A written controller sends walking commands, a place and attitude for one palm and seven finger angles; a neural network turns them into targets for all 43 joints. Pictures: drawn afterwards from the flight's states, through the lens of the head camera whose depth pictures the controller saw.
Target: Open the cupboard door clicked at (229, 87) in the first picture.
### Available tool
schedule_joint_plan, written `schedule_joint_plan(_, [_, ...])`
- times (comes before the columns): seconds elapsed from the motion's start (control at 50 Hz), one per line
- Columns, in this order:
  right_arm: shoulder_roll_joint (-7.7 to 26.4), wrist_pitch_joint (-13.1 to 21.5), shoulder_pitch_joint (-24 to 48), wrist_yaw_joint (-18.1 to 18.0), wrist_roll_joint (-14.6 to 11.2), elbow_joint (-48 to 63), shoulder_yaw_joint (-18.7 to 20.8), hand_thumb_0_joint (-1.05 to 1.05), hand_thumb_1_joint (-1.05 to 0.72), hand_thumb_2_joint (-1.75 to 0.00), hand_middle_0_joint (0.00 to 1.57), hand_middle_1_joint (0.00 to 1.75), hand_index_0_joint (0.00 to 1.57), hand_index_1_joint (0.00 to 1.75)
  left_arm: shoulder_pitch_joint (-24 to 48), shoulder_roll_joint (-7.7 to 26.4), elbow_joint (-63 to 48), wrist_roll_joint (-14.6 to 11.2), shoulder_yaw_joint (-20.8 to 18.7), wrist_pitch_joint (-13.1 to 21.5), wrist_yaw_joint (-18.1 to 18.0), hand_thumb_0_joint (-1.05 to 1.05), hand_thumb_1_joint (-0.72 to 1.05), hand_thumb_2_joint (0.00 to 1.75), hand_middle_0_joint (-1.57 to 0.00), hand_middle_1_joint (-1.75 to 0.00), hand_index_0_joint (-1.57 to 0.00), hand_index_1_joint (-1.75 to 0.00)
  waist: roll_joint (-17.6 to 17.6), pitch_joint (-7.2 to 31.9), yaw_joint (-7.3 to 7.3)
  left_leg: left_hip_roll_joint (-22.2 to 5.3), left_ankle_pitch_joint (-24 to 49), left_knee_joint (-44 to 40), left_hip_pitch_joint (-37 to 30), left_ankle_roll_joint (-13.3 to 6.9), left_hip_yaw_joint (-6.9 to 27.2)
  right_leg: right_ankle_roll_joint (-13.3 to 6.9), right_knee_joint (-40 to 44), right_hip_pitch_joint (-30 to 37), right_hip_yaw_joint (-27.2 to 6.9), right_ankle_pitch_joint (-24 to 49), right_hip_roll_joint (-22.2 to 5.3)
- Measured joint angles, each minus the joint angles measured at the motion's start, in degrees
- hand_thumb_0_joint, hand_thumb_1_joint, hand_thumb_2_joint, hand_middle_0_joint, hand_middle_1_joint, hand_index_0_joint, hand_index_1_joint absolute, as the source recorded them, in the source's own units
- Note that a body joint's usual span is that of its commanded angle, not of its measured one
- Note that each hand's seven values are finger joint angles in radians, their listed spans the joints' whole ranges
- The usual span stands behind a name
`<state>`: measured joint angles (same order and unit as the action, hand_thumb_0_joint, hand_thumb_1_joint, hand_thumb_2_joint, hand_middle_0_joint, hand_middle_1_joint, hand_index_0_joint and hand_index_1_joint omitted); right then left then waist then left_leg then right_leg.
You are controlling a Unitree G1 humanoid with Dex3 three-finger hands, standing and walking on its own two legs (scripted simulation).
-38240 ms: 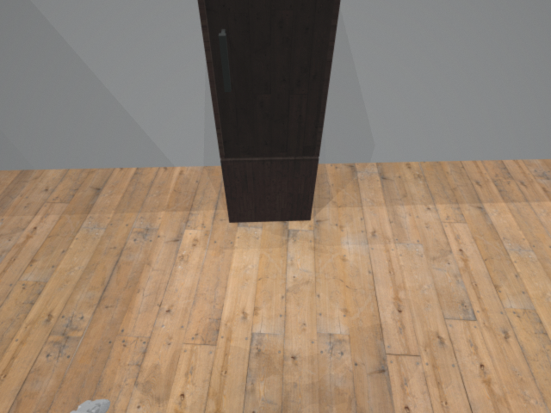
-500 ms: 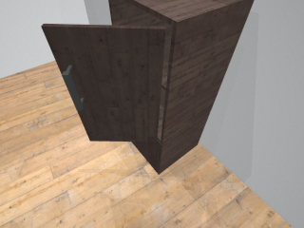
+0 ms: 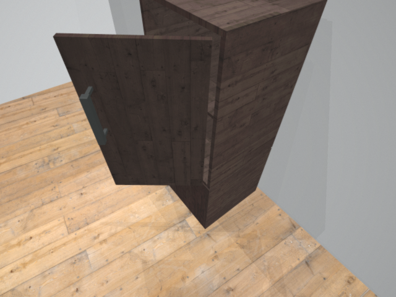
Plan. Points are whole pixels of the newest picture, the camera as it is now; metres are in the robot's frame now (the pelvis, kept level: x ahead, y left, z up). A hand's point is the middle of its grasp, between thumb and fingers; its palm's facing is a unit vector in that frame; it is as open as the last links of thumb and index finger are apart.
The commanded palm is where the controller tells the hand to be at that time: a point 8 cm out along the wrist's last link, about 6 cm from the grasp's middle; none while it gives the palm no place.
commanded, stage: look again from close up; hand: left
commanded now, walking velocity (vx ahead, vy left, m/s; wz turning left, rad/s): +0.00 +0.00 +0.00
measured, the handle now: (96, 117) +0.54 +0.32 +0.03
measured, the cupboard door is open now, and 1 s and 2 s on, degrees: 52 52 52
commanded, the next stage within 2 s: shuffle to correct the standing spot in 0.30 s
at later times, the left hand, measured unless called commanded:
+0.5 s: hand out of the picture +0.00 +0.19 -0.18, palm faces +0.03 -0.97 -0.23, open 7.3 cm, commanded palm none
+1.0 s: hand out of the picture +0.01 +0.26 -0.18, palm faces +0.06 -0.98 -0.20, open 7.3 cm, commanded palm none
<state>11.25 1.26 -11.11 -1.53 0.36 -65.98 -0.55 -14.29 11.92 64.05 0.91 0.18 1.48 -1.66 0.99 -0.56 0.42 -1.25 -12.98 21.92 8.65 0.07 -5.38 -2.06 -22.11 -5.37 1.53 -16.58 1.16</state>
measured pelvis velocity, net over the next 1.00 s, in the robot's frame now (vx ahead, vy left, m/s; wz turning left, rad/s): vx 0.01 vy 0.07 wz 0.02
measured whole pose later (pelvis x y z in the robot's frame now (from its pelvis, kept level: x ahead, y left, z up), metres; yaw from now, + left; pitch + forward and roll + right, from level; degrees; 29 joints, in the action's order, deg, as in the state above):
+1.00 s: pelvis +0.01 +0.07 +0.00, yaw +1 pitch +0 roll +1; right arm 7.4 1.4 -15.8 -2.1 1.0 -61.0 0.5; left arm -15.6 10.6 60.5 1.6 -2.3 -1.1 -2.0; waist 3.0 -2.1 0.3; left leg 2.4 -12.4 23.8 12.2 -4.6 -8.1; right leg 0.2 -47.5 -20.6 1.7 -24.5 -3.6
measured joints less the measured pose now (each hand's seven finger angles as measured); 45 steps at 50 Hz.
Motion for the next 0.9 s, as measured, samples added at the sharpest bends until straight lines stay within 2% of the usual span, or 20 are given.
schedule_joint_plan(0.48, [-0.47,-0.06,-0.98,0.1,0.05,-0.31,0.12,0.0,-0.91,-0.89,0.2,0.3,0.2,0.3,-0.38,-0.57,0.26,-0.02,-0.13,0.01,0.03,0.0,0.91,0.9,-0.2,-0.3,-0.2,-0.3,-0.08,-0.36,-0.04,0.01,0.84,-0.22,0.79,-0.02,0.31,-0.05,0.23,-0.66,0.33,0.72,0.0])
schedule_joint_plan(0.56, [-0.4,-0.96,-2.05,0.19,0.14,0.84,0.57,0.0,-0.91,-0.89,0.2,0.3,0.2,0.3,-0.91,-1.15,-0.83,0.01,-0.79,-0.27,-0.28,0.0,0.91,0.9,-0.2,-0.3,-0.2,-0.3,-0.59,-0.24,0.27,0.11,-0.76,3.17,2.46,-0.14,0.96,0.05,-2.11,-1.55,0.99,-0.68,-0.23])
schedule_joint_plan(0.62, [-0.32,-1.96,-2.86,0.31,0.26,1.79,1.08,0.0,-0.91,-0.89,0.2,0.3,0.2,0.3,-1.93,-1.67,-1.69,0.16,-1.35,-0.47,-0.52,0.0,0.91,0.9,-0.2,-0.3,-0.2,-0.3,-0.93,-0.17,0.72,-0.06,-4.39,8.12,4.43,0.51,0.99,0.27,-3.86,-1.87,1.52,-1.92,-0.53])
schedule_joint_plan(0.7, [-0.59,-2.63,-3.07,0.51,0.18,3.47,1.75,0.0,-0.91,-0.89,0.2,0.3,0.19,0.3,-3.73,-2.0,-2.5,0.59,-2.21,-0.62,-0.85,0.0,0.91,0.9,-0.2,-0.3,-0.2,-0.3,0.27,-0.79,1.74,0.22,-9.09,13.64,7.19,0.91,0.61,1.36,-5.97,-2.25,1.2,-3.25,-2.3])
schedule_joint_plan(0.74, [-0.78,-2.29,-3.01,0.68,0.11,4.71,1.93,0.0,-0.91,-0.89,0.2,0.3,0.19,0.3,-4.79,-1.87,-2.58,0.62,-2.55,-1.05,-0.77,0.0,0.91,0.9,-0.2,-0.3,-0.2,-0.3,1.28,-1.17,1.91,0.39,-6.22,10.24,6.55,0.84,0.1,2.44,-7.85,-2.8,0.58,-4.33,-3.61])
schedule_joint_plan(0.76, [-0.8,-1.88,-3.09,0.72,0.15,5.41,2.0,0.0,-0.91,-0.89,0.2,0.3,0.19,0.3,-5.23,-1.78,-2.57,0.58,-2.69,-1.43,-0.66,0.0,0.91,0.9,-0.2,-0.3,-0.2,-0.3,1.63,-1.36,1.74,0.46,-1.65,8.61,6.12,0.44,-0.76,3.05,-9.46,-3.34,0.37,-5.24,-4.24])
schedule_joint_plan(0.8, [-1.08,-1.33,-3.1,0.71,0.45,6.68,2.16,0.0,-0.91,-0.89,0.2,0.3,0.19,0.3,-5.42,-1.5,-2.47,0.65,-3.04,-2.67,-0.49,0.0,0.91,0.9,-0.2,-0.3,-0.2,-0.3,2.51,-1.73,1.67,1.53,-1.31,10.13,6.67,-1.8,-2.05,2.34,-15.77,-6.08,-0.08,-9.41,-5.55])
schedule_joint_plan(0.84, [-1.53,-1.08,-3.18,0.64,0.57,7.72,2.08,0.0,-0.91,-0.89,0.2,0.3,0.19,0.3,-5.02,-1.35,-2.41,0.78,-3.2,-3.75,-0.53,0.0,0.91,0.9,-0.2,-0.3,-0.2,-0.3,2.59,-1.7,1.41,2.09,-3.09,10.04,6.76,-3.57,-3.05,1.29,-26.33,-11.02,-0.38,-13.38,-5.54])
schedule_joint_plan(0.9, [-2.86,-0.4,-3.6,0.34,0.67,7.68,1.51,0.0,-0.91,-0.89,0.2,0.3,0.19,0.3,-3.64,-0.89,-2.68,1.01,-3.2,-3.47,-0.27,0.0,0.91,0.9,-0.2,-0.3,-0.2,-0.3,2.72,-1.8,0.67,3.07,-1.66,6.65,5.73,-4.16,-3.38,0.98,-34.4,-16.0,-0.18,-10.74,-5.38])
